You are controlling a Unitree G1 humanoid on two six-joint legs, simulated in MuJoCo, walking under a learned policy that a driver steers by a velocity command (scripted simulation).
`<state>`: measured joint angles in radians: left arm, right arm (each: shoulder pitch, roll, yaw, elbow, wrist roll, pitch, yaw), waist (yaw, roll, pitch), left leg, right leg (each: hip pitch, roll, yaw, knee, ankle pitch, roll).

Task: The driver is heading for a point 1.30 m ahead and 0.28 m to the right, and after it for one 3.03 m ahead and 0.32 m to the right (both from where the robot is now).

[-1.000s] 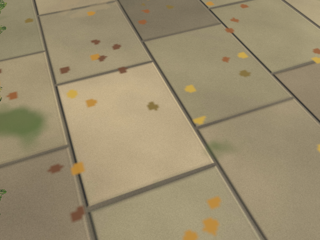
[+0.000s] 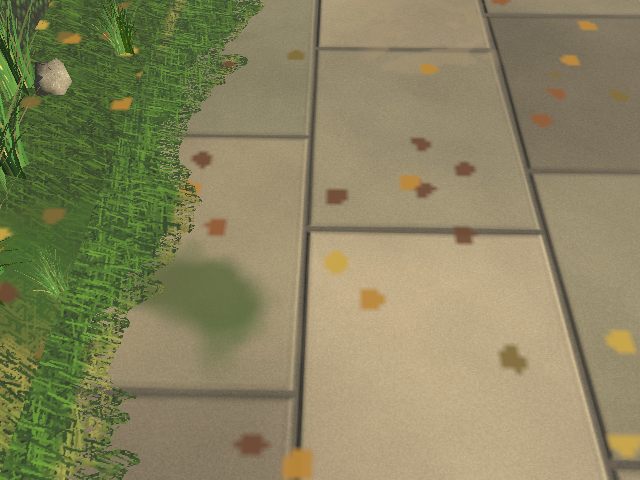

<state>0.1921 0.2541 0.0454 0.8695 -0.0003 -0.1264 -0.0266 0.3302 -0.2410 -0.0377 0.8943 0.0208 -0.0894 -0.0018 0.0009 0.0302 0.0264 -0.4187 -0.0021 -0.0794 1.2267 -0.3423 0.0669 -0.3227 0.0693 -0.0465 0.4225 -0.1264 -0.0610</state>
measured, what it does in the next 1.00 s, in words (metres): walks ahead, turning right: left foot, then right foot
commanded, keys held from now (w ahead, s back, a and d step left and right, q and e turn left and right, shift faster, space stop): w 0.18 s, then w+e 0.82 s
